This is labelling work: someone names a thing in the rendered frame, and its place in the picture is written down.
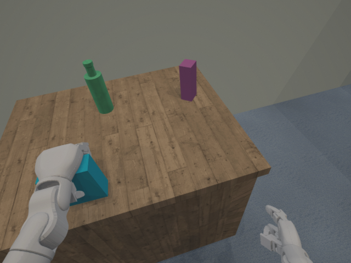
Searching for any robot right forearm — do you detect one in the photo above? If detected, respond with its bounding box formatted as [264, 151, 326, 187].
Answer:
[281, 245, 313, 263]

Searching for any right robot hand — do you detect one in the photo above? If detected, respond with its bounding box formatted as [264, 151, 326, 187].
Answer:
[260, 205, 302, 255]

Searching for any left robot hand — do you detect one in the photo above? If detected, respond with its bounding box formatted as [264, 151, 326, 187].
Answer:
[35, 142, 92, 203]

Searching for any robot left forearm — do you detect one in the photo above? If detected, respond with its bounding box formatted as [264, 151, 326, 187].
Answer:
[2, 176, 72, 263]

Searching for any sponge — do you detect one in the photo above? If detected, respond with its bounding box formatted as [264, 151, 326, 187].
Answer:
[35, 154, 108, 206]

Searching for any table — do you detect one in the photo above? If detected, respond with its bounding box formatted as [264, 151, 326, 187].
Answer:
[0, 66, 271, 263]

